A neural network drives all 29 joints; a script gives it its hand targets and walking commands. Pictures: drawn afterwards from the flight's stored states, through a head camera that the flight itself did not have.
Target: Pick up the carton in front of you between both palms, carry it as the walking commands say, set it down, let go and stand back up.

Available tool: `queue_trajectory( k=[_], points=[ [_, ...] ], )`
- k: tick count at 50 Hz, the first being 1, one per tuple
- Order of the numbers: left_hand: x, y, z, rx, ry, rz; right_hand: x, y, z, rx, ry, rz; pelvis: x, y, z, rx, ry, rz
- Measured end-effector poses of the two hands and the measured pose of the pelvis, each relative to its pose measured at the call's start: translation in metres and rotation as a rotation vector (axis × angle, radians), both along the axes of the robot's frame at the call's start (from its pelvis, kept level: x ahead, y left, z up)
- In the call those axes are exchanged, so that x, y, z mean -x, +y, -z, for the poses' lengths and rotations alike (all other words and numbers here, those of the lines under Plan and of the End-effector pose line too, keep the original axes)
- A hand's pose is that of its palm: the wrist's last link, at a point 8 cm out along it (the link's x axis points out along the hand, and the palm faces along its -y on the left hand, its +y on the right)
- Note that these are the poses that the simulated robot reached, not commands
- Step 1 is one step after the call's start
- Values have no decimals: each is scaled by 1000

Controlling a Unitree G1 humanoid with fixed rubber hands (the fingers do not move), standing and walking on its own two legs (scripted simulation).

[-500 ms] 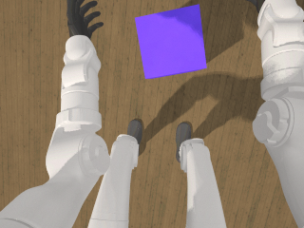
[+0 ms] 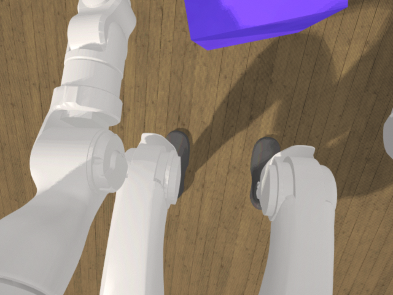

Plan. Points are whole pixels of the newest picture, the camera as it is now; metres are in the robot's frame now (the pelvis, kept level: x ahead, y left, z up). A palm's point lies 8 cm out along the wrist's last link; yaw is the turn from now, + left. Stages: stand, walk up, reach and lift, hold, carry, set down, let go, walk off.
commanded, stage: reach and lift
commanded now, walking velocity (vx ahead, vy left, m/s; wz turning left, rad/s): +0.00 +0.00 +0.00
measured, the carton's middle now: out of the picture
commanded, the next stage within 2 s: none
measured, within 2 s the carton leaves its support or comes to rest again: leaves its support in 1.08 s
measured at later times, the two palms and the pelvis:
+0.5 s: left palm out of the picture +0.56 +0.13 -0.23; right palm out of the picture +0.60 -0.22 -0.23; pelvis +0.01 -0.01 -0.05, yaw +1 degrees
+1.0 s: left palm out of the picture +0.57 +0.10 -0.22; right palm out of the picture +0.59 -0.20 -0.23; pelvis +0.01 -0.01 -0.05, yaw +1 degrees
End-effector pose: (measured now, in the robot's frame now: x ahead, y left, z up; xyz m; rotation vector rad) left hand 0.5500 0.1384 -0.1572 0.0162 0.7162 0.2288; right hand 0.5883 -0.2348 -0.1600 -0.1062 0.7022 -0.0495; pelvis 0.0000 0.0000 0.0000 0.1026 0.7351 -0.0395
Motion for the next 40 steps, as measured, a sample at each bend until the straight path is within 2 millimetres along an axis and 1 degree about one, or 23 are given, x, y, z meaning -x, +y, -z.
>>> queue_trajectory(
  k=[4, 8, 10, 12, 15, 20, 25, 31, 34, 36, 40],
  points=[
    [2, -1, 27, 4, 25, 4, 1, 5, 25, -9, 25, -10, 8, -2, 19, 2, -57, -3],
    [2, -2, 53, 5, 42, 14, 1, 9, 52, -13, 43, -18, 10, -5, 32, 6, -101, -8],
    [1, -3, 62, 13, 43, 14, 1, 10, 63, -8, 47, -21, 9, -6, 38, 9, -123, -13],
    [2, -2, 68, 10, 49, 12, 1, 12, 70, -10, 53, -27, 5, -7, 42, 10, -127, -12],
    [-3, -3, 69, 4, 41, 14, -4, 13, 72, -12, 37, -32, 0, -7, 46, 8, -131, -15],
    [-10, -8, 68, 9, 19, 19, -12, 14, 68, -9, 9, -44, -5, -7, 50, 3, -136, -17],
    [-8, -11, 68, 12, 23, 22, -9, 16, 67, -13, 16, -51, -6, -5, 51, 3, -133, -16],
    [-6, -13, 64, 17, 16, 24, -4, 23, 67, -21, 17, -60, -1, -5, 50, 2, -143, -16],
    [-6, -21, 63, 37, 15, 40, -3, 28, 66, -29, 16, -70, 1, -4, 49, 3, -153, -17],
    [-8, -35, 62, 69, 19, 64, -3, 32, 64, -33, 19, -76, 2, -4, 49, 4, -155, -18],
    [-9, -39, 61, 51, 35, 33, -2, 33, 63, -12, 54, -91, 1, -5, 49, 1, -160, -13]
  ],
)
